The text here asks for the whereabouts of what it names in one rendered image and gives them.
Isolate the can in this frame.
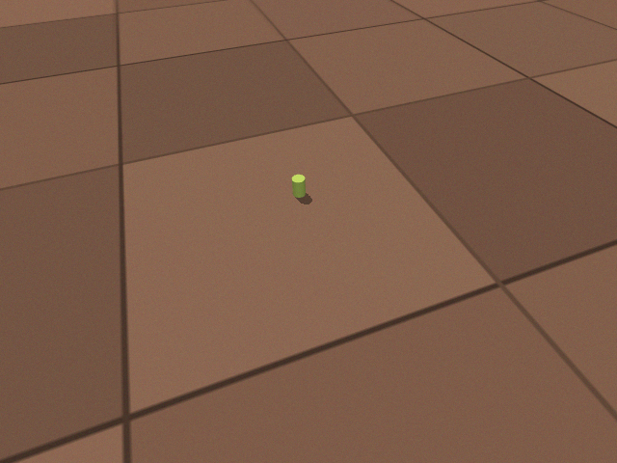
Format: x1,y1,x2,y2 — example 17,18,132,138
292,175,306,198

